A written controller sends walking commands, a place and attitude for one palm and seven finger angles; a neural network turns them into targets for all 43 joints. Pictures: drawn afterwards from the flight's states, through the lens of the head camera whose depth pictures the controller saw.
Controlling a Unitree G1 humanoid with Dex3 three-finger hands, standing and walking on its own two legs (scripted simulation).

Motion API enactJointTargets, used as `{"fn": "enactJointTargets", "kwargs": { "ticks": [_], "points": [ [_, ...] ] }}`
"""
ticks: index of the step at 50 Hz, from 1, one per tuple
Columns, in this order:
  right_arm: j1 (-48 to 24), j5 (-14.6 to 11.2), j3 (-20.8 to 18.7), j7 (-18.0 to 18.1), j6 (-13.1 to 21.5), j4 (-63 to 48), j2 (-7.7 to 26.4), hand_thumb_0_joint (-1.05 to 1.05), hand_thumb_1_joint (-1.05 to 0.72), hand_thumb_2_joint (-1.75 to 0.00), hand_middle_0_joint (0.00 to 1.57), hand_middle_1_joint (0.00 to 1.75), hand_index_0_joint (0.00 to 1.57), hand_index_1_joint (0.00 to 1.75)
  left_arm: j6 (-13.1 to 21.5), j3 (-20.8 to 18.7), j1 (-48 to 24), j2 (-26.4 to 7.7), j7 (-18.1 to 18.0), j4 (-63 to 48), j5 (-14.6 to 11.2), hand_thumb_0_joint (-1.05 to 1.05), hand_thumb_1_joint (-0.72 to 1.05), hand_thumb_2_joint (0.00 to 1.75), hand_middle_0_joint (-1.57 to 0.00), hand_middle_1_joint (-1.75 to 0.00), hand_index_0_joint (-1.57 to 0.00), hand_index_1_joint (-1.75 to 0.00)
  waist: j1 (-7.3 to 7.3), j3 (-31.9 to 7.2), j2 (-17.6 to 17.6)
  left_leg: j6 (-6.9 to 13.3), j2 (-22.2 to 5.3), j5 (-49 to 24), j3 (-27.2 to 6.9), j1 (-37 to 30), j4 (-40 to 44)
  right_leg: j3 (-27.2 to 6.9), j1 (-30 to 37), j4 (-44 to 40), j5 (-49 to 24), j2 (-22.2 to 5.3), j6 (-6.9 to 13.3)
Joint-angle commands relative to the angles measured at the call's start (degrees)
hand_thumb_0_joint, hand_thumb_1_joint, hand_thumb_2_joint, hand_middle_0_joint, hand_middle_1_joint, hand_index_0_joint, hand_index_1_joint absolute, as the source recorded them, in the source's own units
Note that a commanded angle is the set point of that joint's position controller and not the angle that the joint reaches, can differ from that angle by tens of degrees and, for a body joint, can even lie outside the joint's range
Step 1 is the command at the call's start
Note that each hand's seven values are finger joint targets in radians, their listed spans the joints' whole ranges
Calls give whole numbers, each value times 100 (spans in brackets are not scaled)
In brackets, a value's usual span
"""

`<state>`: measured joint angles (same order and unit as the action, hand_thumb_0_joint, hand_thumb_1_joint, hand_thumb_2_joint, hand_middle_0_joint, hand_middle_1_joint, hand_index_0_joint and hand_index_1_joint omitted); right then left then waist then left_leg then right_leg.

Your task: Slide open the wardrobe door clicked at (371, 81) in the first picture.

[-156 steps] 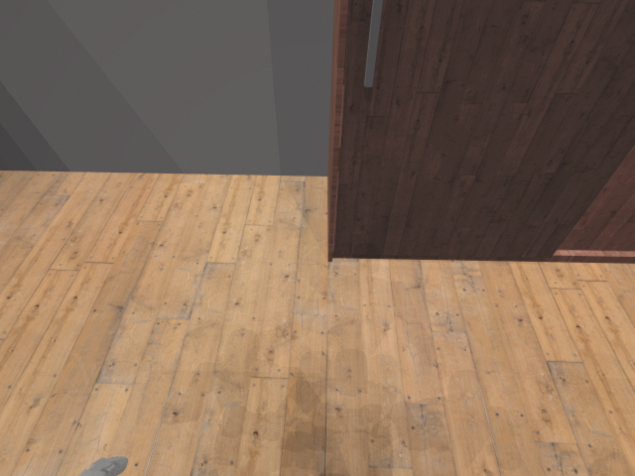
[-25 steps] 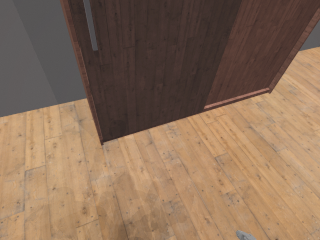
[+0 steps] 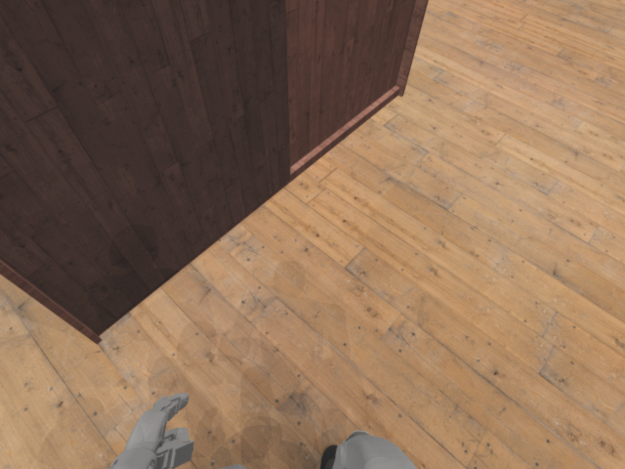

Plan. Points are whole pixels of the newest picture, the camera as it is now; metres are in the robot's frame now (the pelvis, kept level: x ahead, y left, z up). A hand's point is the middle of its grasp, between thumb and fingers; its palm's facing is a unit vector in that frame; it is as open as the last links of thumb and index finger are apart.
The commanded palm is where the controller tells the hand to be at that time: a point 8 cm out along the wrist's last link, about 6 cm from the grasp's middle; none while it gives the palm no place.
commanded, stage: walk to a spot facing it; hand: left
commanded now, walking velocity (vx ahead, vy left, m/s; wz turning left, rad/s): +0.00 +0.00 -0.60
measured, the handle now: out of the picture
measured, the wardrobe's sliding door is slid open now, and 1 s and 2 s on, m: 0.00 0.00 0.00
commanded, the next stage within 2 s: turn to face it in 1.54 s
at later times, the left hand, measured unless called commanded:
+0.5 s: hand (118, 452) +0.16 +0.27 -0.15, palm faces -0.20 -0.95 -0.22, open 7.4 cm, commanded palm none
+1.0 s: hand (218, 406) +0.21 +0.13 -0.12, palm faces -0.56 -0.79 -0.26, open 7.4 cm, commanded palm none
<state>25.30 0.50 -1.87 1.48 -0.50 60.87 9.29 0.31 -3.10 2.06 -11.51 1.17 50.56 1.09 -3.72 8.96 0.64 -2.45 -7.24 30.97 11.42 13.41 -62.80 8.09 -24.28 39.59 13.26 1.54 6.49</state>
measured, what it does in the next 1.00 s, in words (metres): steps on the spot, turning right: left foot, then right foot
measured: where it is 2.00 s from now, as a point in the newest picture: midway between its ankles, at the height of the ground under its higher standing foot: (336, 467)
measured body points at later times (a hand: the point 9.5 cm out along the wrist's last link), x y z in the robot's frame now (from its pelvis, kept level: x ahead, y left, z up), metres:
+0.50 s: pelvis +0.04 +0.07 +0.03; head +0.07 +0.10 +0.47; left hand +0.17 +0.32 -0.13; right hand +0.10 -0.19 -0.09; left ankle +0.09 +0.17 -0.71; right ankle +0.01 -0.05 -0.63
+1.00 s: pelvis +0.01 +0.03 +0.03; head +0.02 +0.00 +0.48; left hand +0.24 +0.18 -0.10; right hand -0.12 -0.20 -0.13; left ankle +0.10 +0.16 -0.64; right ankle -0.04 -0.05 -0.71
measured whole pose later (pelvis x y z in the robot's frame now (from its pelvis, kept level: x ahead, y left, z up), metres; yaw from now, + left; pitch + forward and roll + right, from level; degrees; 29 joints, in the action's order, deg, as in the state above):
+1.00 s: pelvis +0.01 +0.03 +0.03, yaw -37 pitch +0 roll +1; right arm 14.8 2.2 -4.3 -0.3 -3.4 54.9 15.2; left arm -1.1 -3.6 10.3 -10.8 0.3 52.0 1.0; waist -1.5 3.3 -2.2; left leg -5.2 -7.6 20.8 4.4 27.7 -60.5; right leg 1.3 -13.5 28.7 15.0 0.5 2.4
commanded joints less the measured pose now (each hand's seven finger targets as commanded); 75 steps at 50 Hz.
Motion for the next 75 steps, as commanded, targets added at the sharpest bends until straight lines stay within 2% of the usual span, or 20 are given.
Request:
{"fn": "enactJointTargets", "kwargs": {
  "ticks": [1,5,13,16,17,19,24,28,38,39,40,41,44,56,61,62,64,65,70,75],
  "points": [
    [-703,42,-193,74,69,-974,790,0,-90,-90,20,30,20,30,-60,-312,948,-1205,-279,-200,-97,0,90,90,-20,-30,-20,-30,576,-1462,189,-175,-252,-358,-1157,1923,-1474,-2634,1956,-1733,-3163,-2034,800],
    [-334,85,-152,32,-142,-829,529,0,-90,-90,20,30,20,30,-47,-278,345,-1076,-268,-296,33,0,90,90,-20,-30,-20,-30,71,-1248,127,-239,-95,-739,-911,1115,-306,-1909,398,-1950,-1868,-1370,441],
    [-1290,23,-198,7,-8,-1335,673,0,-90,-90,20,30,20,30,-146,-387,793,-1192,-146,-376,50,0,90,90,-20,-30,-20,-30,433,-1272,1016,-173,445,-712,-818,870,1706,-2747,737,-1731,-1417,-1076,361],
    [-1023,-22,-225,48,55,-1311,718,0,-90,-90,20,30,20,30,-209,-398,682,-1186,-160,-468,12,0,90,90,-20,-30,-20,-30,226,-1378,934,-100,590,-1355,-762,-199,3250,-2883,386,-1342,-1430,-911,16],
    [-808,-17,-259,79,104,-1272,928,0,-90,-90,20,30,20,30,-227,-357,633,-1007,-156,-543,-23,0,90,90,-20,-30,-20,-30,94,-1438,459,30,204,-1534,-1099,-989,4016,-2668,-224,-920,-825,-603,-251],
    [-1089,59,-382,20,86,-1487,1691,0,-90,-90,20,30,20,30,-243,-306,923,-707,-85,-665,0,0,90,90,-20,-30,-20,-30,228,-1170,-1896,895,-2211,-1726,-3213,-847,4936,-1137,-1346,1644,2008,148,-841],
    [-1839,80,-226,64,172,-1597,1068,0,-90,-90,20,30,20,30,-309,-410,1230,-690,73,-316,35,0,90,90,-20,-30,-20,-30,539,-881,-931,799,-1139,-3117,-1096,-362,4546,-923,-1082,3189,878,-289,-1060],
    [-1267,78,-316,39,146,-1348,1179,0,-90,-90,20,30,20,30,-359,-340,948,-567,85,-354,13,0,90,90,-20,-30,-20,-30,277,-961,-1064,913,-1245,-3458,-796,-933,4424,-671,-974,2439,999,-431,-1137],
    [-1142,100,-514,-78,50,-1062,1462,0,-90,-90,20,30,20,30,-213,-273,991,-514,37,-244,3,0,90,90,-20,-30,-20,-30,340,-1247,-1279,542,-1460,-3571,56,-551,3309,-51,874,-693,427,-255,-809],
    [-1076,67,-500,-108,32,-1076,1356,0,-90,-90,20,30,20,30,-168,-315,1266,-764,-9,-173,17,0,90,90,-20,-30,-20,-30,507,-1410,-740,240,-1311,-3123,201,42,2537,-317,1779,-1440,-290,-419,-673],
    [-1061,46,-380,-136,0,-1276,920,0,-90,-90,20,30,20,30,-74,-418,1565,-1429,-87,-110,74,0,90,90,-20,-30,-20,-30,702,-1447,1184,-164,-618,-677,455,1580,1261,-2164,2761,-2015,-1668,-1781,-186],
    [-1466,74,-288,-114,-68,-1537,769,0,-90,-90,20,30,20,30,-84,-477,1854,-1763,-151,-18,-11,0,90,90,-20,-30,-20,-30,893,-1435,1638,-261,-151,625,-279,2329,174,-3057,2524,-2025,-2910,-2557,322],
    [-1721,105,-329,-89,-141,-1415,1042,0,-90,-90,20,30,20,30,-164,-428,1110,-1281,-213,-171,-35,0,90,90,-20,-30,-20,-30,684,-933,1073,-184,-242,-519,-1063,2499,-443,-2775,1742,-2543,589,-1875,344],
    [-1853,111,-300,-230,86,-1482,965,0,-90,-90,20,30,20,30,119,-337,1356,-1265,-104,-9,9,0,90,90,-20,-30,-20,-30,627,-669,749,-268,149,-1112,-853,1906,1436,-2895,1608,-2714,998,-1397,413],
    [-1289,53,-263,-146,232,-1405,889,0,-90,-90,20,30,20,30,61,-372,1036,-1267,-95,-54,2,0,90,90,-20,-30,-20,-30,300,-742,736,-129,506,-1435,-693,48,3168,-2859,704,-2041,611,-1045,191],
    [-859,43,-273,-84,278,-1240,1008,0,-90,-90,20,30,20,30,37,-346,952,-1102,-83,-86,-20,0,90,90,-20,-30,-20,-30,111,-826,414,-117,450,-1632,-694,-907,3768,-2654,126,-1570,645,-744,-1],
    [89,135,-467,-17,282,-1081,2016,0,-90,-90,20,30,20,30,22,-215,1062,-443,31,-286,-69,0,90,90,-20,-30,-20,-30,-219,-1189,-2098,543,-1944,533,-3395,-2085,5125,-1151,-1601,1299,2115,365,-577],
    [-110,132,-408,-24,259,-1143,1937,0,-90,-90,20,30,20,30,23,-282,908,-682,50,-336,5,0,90,90,-20,-30,-20,-30,-170,-851,-1666,869,-2385,1175,-3779,-1209,5489,-1106,-1637,2068,2036,-70,-615],
    [-905,91,-156,47,374,-1124,1036,0,-90,-90,20,30,20,30,-119,-312,1133,-456,184,32,49,0,90,90,-20,-30,-20,-30,364,-531,-882,607,-1284,-3045,-1057,-687,4902,-753,-1224,2861,516,-539,-881],
    [-454,78,-204,65,346,-807,1000,0,-90,-90,20,30,20,30,-215,-242,711,-258,147,-84,35,0,90,90,-20,-30,-20,-30,237,-746,-931,713,-1219,-5247,-194,-1275,4327,-417,-1237,2105,353,-539,-968]
  ]
}}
